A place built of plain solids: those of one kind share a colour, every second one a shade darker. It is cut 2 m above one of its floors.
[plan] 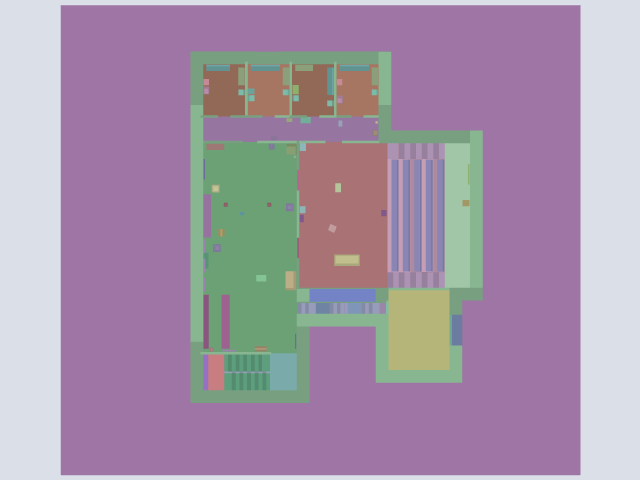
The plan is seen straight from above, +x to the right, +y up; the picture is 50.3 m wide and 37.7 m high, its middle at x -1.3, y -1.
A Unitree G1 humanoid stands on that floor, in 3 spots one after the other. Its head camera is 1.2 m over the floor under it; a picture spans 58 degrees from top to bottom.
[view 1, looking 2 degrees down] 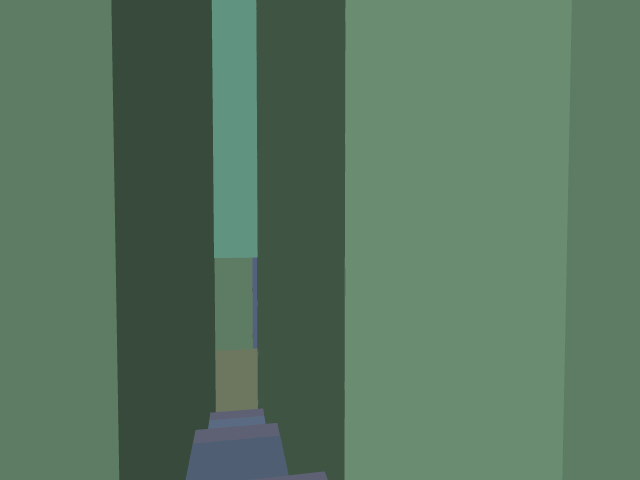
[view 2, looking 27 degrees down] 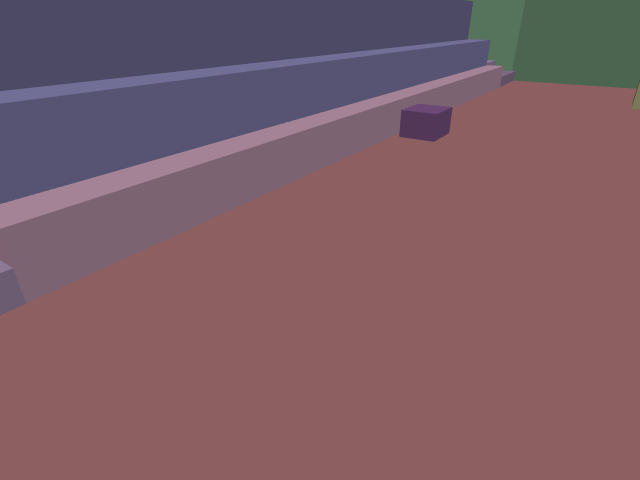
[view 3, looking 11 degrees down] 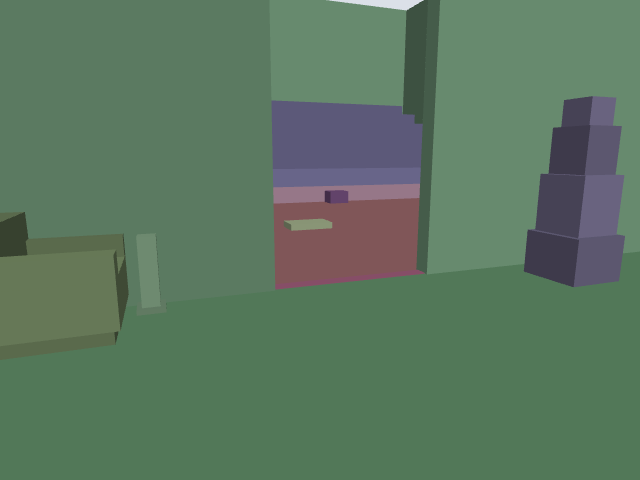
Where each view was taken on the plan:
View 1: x -4.78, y -6.38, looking -11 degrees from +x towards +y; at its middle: wall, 2.21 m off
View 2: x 1.90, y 5.99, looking -56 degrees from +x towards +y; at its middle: floor_auditorium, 2.64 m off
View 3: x -6.80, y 5.40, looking -20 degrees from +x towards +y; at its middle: floor_auditorium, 6.29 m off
